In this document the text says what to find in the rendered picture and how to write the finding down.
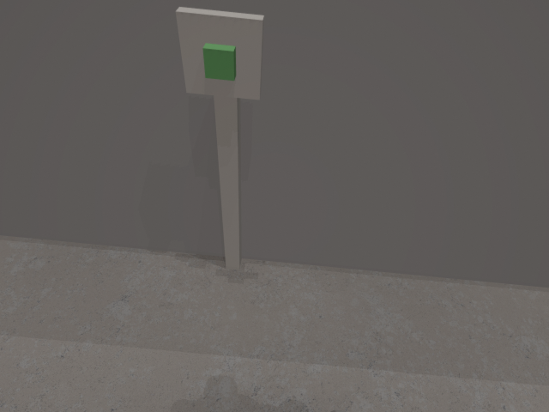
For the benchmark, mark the button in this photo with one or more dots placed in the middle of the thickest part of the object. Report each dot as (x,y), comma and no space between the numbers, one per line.
(219,61)

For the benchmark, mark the panel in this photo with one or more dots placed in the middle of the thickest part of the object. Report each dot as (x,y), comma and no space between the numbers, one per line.
(245,31)

